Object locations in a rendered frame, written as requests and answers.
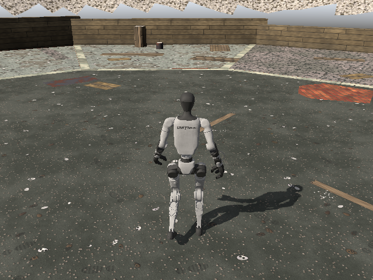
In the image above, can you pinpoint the robot right upper arm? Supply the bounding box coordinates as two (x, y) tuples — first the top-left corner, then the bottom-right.
(199, 118), (216, 151)

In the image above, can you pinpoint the right robot hand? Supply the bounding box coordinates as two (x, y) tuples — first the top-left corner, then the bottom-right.
(211, 165), (224, 179)

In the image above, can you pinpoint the robot left upper arm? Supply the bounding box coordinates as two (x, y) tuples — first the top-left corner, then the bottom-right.
(159, 117), (175, 149)

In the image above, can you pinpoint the right robot forearm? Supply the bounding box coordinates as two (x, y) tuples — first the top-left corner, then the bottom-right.
(210, 142), (223, 167)

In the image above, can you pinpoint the right robot foot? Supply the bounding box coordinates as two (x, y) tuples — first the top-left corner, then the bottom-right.
(194, 221), (203, 236)

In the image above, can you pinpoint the left robot hand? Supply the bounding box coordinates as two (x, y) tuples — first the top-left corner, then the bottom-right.
(153, 155), (167, 165)

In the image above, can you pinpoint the left robot shin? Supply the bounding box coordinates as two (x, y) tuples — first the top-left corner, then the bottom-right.
(169, 192), (179, 232)

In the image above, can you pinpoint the left robot forearm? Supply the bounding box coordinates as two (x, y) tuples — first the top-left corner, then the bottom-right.
(154, 140), (164, 158)

